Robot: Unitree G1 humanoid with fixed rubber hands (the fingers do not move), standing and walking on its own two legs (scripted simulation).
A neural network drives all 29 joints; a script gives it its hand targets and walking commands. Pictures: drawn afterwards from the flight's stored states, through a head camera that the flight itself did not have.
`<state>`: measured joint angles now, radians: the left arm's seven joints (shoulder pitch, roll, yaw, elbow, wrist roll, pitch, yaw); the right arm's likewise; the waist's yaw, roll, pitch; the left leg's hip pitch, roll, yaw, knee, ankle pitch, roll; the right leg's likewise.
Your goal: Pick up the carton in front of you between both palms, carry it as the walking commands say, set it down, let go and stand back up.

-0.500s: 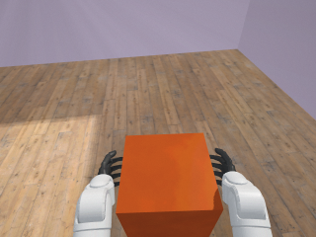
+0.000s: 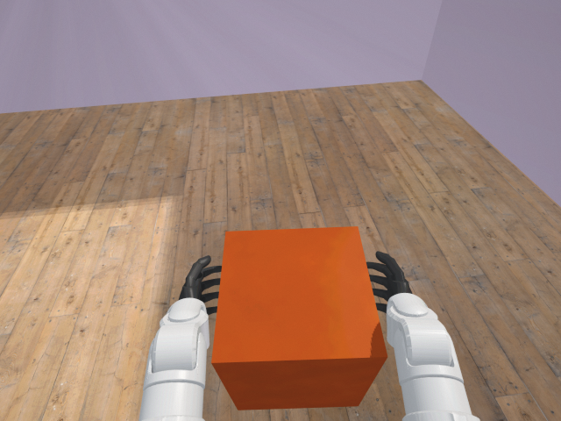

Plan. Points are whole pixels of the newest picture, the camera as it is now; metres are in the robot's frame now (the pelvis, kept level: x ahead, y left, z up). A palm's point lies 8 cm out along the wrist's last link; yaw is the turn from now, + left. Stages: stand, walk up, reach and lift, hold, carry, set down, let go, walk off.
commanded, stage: carry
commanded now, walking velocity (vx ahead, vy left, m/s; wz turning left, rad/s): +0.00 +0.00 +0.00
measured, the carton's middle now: (294, 322) +0.31 +0.00 -0.04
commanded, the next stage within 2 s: hold in 0.46 s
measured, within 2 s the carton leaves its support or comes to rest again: neither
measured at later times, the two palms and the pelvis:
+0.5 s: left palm (186, 316) +0.28 +0.16 +0.04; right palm (395, 311) +0.28 -0.14 +0.04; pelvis -0.01 +0.01 +0.00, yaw +1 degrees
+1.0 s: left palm (175, 335) +0.24 +0.16 +0.05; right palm (389, 304) +0.28 -0.13 +0.05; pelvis -0.02 -0.03 +0.01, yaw +8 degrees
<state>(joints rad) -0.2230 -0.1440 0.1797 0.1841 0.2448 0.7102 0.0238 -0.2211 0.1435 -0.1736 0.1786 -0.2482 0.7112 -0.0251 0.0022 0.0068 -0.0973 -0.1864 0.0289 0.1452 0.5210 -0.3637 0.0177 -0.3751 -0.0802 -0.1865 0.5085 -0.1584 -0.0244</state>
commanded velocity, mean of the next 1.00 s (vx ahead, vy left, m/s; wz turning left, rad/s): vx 0.00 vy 0.00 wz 0.00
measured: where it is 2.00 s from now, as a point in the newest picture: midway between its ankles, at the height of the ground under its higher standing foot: outside the picture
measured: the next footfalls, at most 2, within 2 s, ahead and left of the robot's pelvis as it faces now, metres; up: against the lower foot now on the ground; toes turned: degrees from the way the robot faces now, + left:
none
